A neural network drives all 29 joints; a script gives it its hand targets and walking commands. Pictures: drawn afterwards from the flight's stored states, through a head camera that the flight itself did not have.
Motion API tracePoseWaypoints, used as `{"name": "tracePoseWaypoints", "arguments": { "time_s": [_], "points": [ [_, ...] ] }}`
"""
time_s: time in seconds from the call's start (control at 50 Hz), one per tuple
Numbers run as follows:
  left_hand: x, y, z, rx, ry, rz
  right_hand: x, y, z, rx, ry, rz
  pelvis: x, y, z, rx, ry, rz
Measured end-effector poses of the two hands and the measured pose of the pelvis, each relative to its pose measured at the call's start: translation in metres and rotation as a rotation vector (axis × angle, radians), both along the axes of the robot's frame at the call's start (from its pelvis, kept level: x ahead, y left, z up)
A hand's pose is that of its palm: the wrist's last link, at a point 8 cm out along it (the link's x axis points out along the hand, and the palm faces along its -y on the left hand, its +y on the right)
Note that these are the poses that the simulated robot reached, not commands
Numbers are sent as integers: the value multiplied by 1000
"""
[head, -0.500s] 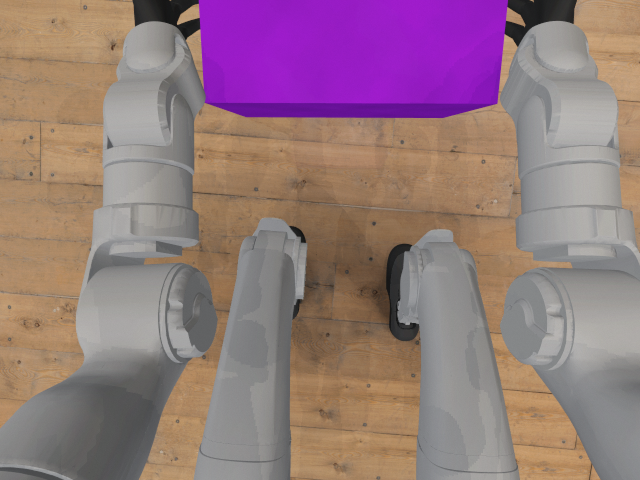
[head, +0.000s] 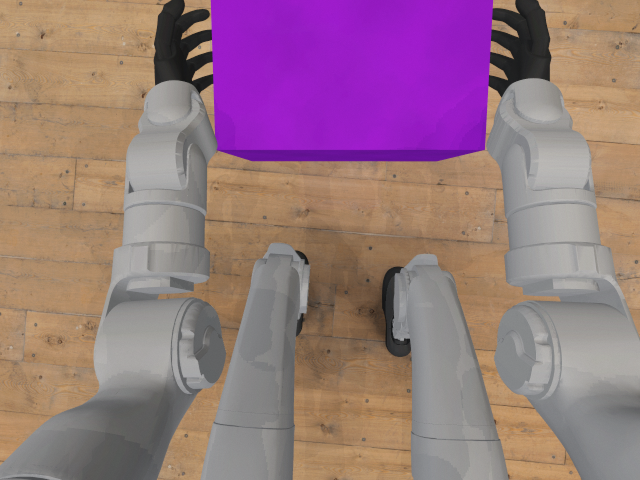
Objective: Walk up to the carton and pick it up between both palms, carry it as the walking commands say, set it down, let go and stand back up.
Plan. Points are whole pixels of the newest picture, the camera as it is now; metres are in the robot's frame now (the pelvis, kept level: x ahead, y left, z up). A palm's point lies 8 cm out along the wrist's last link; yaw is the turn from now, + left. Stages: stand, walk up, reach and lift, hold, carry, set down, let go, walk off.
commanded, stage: reach and lift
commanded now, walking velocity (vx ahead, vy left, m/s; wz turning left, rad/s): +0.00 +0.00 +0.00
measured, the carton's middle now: (346, 95) +0.51 +0.03 -0.16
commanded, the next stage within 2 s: none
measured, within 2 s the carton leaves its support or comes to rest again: neither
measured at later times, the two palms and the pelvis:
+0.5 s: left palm (138, 76) +0.46 +0.20 +0.01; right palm (576, 72) +0.48 -0.14 +0.00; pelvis +0.02 +0.00 +0.06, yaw +0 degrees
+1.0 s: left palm (53, 15) +0.45 +0.19 +0.11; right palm out of the picture +0.47 -0.16 +0.10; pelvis +0.11 +0.00 +0.13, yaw -1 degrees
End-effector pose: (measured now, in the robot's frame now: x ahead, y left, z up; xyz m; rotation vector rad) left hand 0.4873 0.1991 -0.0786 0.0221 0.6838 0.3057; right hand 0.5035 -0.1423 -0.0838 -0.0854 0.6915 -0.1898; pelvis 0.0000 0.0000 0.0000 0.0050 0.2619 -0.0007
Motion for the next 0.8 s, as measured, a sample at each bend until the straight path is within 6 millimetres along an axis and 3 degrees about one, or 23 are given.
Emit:
{"name": "tracePoseWaypoints", "arguments": {
  "time_s": [0.42, 0.6, 0.7, 0.8],
  "points": [
    [-20, -2, 66, -2, 19, 7, -18, -2, 66, -1, 20, 6, 12, -1, 47, 0, -29, -2],
    [-30, -3, 116, -15, 70, 14, -28, -4, 113, 16, 72, 6, 49, 2, 71, -5, 140, -1],
    [-30, -6, 151, -14, 58, 8, -29, -7, 147, 17, 60, 13, 70, 3, 91, -3, 146, -4],
    [-27, -10, 172, -17, 49, -5, -28, -12, 170, 17, 50, 17, 88, 3, 108, 0, 132, -7]
  ]
}}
